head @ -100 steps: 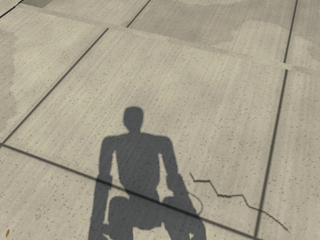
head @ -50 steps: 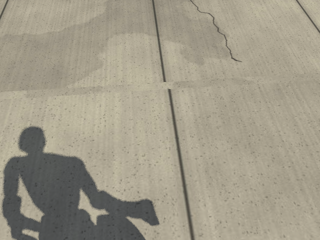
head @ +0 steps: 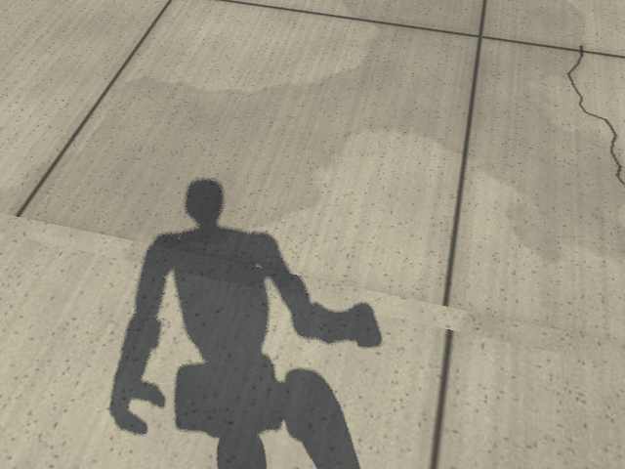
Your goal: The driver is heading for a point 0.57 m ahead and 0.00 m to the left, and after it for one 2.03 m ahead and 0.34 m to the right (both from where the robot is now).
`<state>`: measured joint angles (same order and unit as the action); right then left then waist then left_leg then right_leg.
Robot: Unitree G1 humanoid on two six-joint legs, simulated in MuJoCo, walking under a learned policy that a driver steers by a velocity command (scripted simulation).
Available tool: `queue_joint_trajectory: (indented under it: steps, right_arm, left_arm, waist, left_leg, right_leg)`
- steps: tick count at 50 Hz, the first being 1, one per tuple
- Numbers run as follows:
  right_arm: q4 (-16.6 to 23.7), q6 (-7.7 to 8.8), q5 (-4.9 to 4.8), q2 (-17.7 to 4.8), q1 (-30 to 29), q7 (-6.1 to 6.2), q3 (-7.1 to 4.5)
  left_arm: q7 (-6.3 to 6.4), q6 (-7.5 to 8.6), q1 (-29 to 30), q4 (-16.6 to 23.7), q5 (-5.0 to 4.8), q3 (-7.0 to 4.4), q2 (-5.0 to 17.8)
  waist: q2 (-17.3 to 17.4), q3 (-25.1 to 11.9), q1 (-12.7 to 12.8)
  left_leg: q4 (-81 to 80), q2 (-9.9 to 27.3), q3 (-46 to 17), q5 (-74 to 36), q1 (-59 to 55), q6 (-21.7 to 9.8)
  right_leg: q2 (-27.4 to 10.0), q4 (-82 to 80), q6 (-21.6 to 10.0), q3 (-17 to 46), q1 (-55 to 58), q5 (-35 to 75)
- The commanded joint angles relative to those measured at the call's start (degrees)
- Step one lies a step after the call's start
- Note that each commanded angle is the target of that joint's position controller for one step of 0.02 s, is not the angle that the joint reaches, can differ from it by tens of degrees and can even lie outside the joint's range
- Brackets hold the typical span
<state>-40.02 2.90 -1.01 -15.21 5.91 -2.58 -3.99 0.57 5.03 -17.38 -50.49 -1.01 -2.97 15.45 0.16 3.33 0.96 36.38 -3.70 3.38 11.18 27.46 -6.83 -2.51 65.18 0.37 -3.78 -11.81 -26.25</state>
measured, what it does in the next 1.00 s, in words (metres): walks ahead: right foot, then left foot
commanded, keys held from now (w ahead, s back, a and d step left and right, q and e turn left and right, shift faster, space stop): w+q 0.18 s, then w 0.36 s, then w+e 0.46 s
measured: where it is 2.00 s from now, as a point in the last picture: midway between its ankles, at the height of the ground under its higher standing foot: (405, 240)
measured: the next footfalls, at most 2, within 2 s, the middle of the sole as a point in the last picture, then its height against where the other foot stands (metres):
right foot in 0.44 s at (393, 466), level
left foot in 0.92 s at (274, 350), level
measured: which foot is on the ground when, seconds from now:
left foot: down 0.00-0.44, up 0.46-0.90, down 0.92-1.00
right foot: up 0.00-0.42, down 0.44-0.94, up 0.96-1.00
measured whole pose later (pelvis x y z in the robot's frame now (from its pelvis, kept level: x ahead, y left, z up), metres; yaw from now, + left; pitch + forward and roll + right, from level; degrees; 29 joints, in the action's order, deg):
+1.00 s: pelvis +0.58 +0.01 +0.01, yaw +1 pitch +2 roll +0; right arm -41.5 6.6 3.1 -12.6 1.6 -0.4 0.2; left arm -4.5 6.4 -25.0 -52.4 3.9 -1.6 13.6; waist -0.6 -0.3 3.6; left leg 29.4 0.8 3.6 8.9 23.4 -3.0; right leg 3.2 52.5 -2.9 5.9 -12.0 -27.8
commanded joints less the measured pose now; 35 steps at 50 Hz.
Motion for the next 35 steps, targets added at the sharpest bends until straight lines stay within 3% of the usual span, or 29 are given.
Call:
queue_joint_trajectory:
  steps: [1,2,3,5,8,10,11,12,14,16,18,20,21,22,23,24,25,26,27,28,29,32,35]
  right_arm:
    - [0.75,1.07,0.09,-8.23,12.09,0.59,-2.59]
    - [1.75,1.25,0.02,-6.01,8.26,0.66,-1.93]
    - [2.75,1.26,0.45,-5.44,6.37,0.88,-1.60]
    - [2.95,1.43,0.22,-6.65,6.39,1.34,-1.96]
    - [2.43,1.22,0.07,-8.95,8.92,2.54,-2.62]
    - [1.97,0.74,-0.23,-8.82,10.41,3.04,-2.55]
    - [-0.65,3.65,6.97,-5.83,15.64,-0.80,-0.91]
    - [-0.87,4.59,6.62,-6.31,16.32,-2.83,-1.75]
    - [-1.56,5.04,5.12,-8.15,18.10,-4.41,-1.99]
    - [-2.73,4.75,4.62,-8.31,20.59,-3.82,-1.70]
    - [-3.96,4.10,4.67,-9.15,21.09,-2.67,-1.61]
    - [-4.62,3.59,4.87,-10.37,18.11,-2.11,-1.48]
    - [-5.14,3.62,5.40,-10.43,17.59,-2.15,-1.21]
    - [-5.23,3.83,6.17,-8.54,17.15,-2.37,-0.45]
    - [-4.37,4.76,7.23,-1.75,25.94,-2.04,1.67]
    - [-4.47,5.27,6.48,-0.98,25.93,-2.80,2.27]
    - [-1.86,4.93,4.77,-4.15,14.19,-2.55,0.92]
    - [-1.65,4.64,4.24,-4.45,11.17,-0.98,0.65]
    - [-2.60,4.29,5.18,-4.67,12.75,0.17,0.89]
    - [-2.58,4.00,6.61,-3.47,11.70,0.53,1.51]
    - [-2.44,3.55,7.23,-2.02,10.98,0.45,2.07]
    - [-1.86,2.53,6.16,-0.81,7.68,0.34,2.75]
    - [-0.74,1.12,5.73,0.94,3.19,0.11,4.01]
  left_arm:
    - [-0.77,4.62,6.12,9.50,-1.19,-0.94,6.93]
    - [-0.24,4.04,5.93,8.86,0.34,-1.50,7.56]
    - [-0.26,3.15,4.52,8.81,0.90,-1.84,7.68]
    - [-0.21,1.77,3.71,9.43,1.62,-1.84,6.31]
    - [0.12,1.14,9.44,11.89,2.08,-1.11,4.41]
    - [-0.21,1.38,13.48,12.76,1.93,-0.55,3.23]
    - [-2.71,-0.30,7.55,10.95,7.29,3.47,-3.12]
    - [-3.85,-1.69,9.20,10.75,7.43,3.19,-1.22]
    - [-4.16,-2.69,15.43,13.12,5.80,2.72,3.25]
    - [-3.17,-2.01,19.04,14.10,4.82,3.01,4.88]
    - [-2.23,-1.06,21.58,14.80,4.43,3.63,4.54]
    - [-1.77,-0.19,20.43,14.74,3.66,3.49,5.36]
    - [-1.60,0.38,17.42,13.99,2.89,2.74,7.20]
    - [-1.48,1.19,8.86,11.53,2.31,1.81,9.50]
    - [-1.73,1.49,-5.09,8.14,3.27,1.12,12.27]
    - [-1.72,0.83,-16.65,4.81,4.51,1.52,9.98]
    - [-1.69,1.56,-18.89,2.40,4.80,1.09,9.37]
    - [-1.67,1.92,-11.17,3.00,4.13,1.07,8.37]
    - [-1.37,1.61,-5.65,4.17,3.84,2.16,4.38]
    - [-1.07,1.54,-3.55,4.51,3.58,2.97,1.59]
    - [-0.81,1.60,-1.37,5.20,3.74,3.17,0.78]
    - [-1.22,2.68,0.16,5.50,4.14,1.92,2.91]
    - [-3.93,2.86,-2.52,3.78,4.45,0.83,4.89]
  waist:
    - [-0.90,-10.82,-4.34]
    - [-1.36,-8.66,-2.25]
    - [-0.35,-7.10,-0.46]
    - [-0.18,-5.98,0.78]
    - [1.23,-4.09,-0.60]
    - [2.96,-3.99,-2.37]
    - [8.94,-7.00,-2.31]
    - [6.25,-2.53,-3.43]
    - [4.07,-1.23,-4.80]
    - [4.14,-0.93,-6.33]
    - [4.33,-0.78,-7.33]
    - [3.65,-1.85,-4.59]
    - [3.67,-4.34,-2.55]
    - [1.45,-10.26,1.12]
    - [-10.88,-26.32,2.00]
    - [-13.71,-29.87,7.20]
    - [-6.29,-13.78,9.95]
    - [-5.08,-3.94,6.02]
    - [-4.09,-4.38,3.28]
    - [-3.52,-4.45,1.74]
    - [-2.98,-4.95,0.17]
    - [-3.01,-3.68,-0.44]
    - [-2.18,-1.93,0.74]
  left_leg:
    - [-19.59,18.19,-32.45,-6.05,-35.48,-13.44]
    - [-20.20,15.79,-27.27,-10.71,-28.59,-11.67]
    - [-21.59,14.21,-24.90,-13.54,-23.20,-11.27]
    - [-23.24,12.97,-22.59,-17.94,-17.41,-11.59]
    - [-23.68,10.48,-18.39,-19.99,-12.95,-10.47]
    - [-22.40,8.02,-15.62,-17.19,-12.05,-7.97]
    - [-21.99,6.94,-13.80,-11.61,-11.85,-8.55]
    - [-22.30,8.68,-15.38,-9.85,-10.83,-8.67]
    - [-21.00,11.93,-19.30,-8.77,-13.83,-9.25]
    - [-19.91,15.96,-23.63,-11.01,-24.42,-9.91]
    - [-18.90,17.57,-25.18,-13.18,-32.28,-8.59]
    - [-16.53,16.18,-22.59,-22.42,-29.73,-5.88]
    - [-13.30,13.21,-19.84,-30.22,-25.50,-3.51]
    - [-4.24,8.10,-15.27,-33.50,-19.53,0.49]
    - [13.10,-1.37,-12.69,-12.39,-4.06,4.71]
    - [30.50,-6.58,-10.98,23.52,12.04,6.88]
    - [38.74,-2.83,-13.81,20.30,22.03,4.49]
    - [39.57,1.68,-12.62,13.59,22.92,3.32]
    - [36.04,5.23,-12.60,8.48,18.17,2.37]
    - [32.89,7.55,-11.90,5.63,13.94,2.32]
    - [30.57,8.68,-10.68,5.40,10.97,2.86]
    - [19.69,9.34,-7.39,3.27,10.95,5.99]
    - [6.01,8.16,-3.50,-6.79,5.14,8.13]
  right_leg:
    - [-1.82,11.03,-2.10,9.63,-33.72,3.74]
    - [-3.70,5.88,-1.62,9.19,-29.92,5.63]
    - [-4.57,3.55,-1.01,9.28,-26.26,7.05]
    - [-4.56,-1.13,0.95,8.00,-23.70,8.56]
    - [-3.15,-12.08,3.28,6.37,-24.13,16.90]
    - [-1.34,-22.00,3.28,5.75,-21.77,25.46]
    - [-1.23,-21.76,3.67,4.65,-17.36,28.00]
    - [-2.14,-22.83,3.31,4.70,-18.81,28.30]
    - [-2.41,-26.38,2.34,4.82,-20.75,28.07]
    - [-2.12,-30.97,1.16,5.79,-26.80,25.20]
    - [-1.19,-35.30,-0.18,5.33,-29.02,23.51]
    - [1.37,-38.76,-2.80,2.00,-18.79,26.93]
    - [3.04,-37.41,-4.75,0.22,-8.35,29.90]
    - [1.91,-33.96,-8.40,1.28,6.65,33.33]
    - [-10.21,-33.46,-21.40,18.62,35.78,39.61]
    - [-20.41,-41.81,-26.77,39.39,48.67,30.32]
    - [-18.18,-47.46,-19.19,38.37,37.20,15.56]
    - [-16.65,-50.12,-16.08,31.17,23.89,8.16]
    - [-15.42,-52.71,-16.05,26.95,16.27,9.84]
    - [-13.87,-54.58,-16.22,24.22,11.35,15.64]
    - [-12.54,-56.33,-16.25,22.00,8.53,19.08]
    - [-8.55,-58.63,-16.71,15.94,5.15,21.02]
    - [-6.32,-57.89,-17.59,11.77,-1.70,30.02]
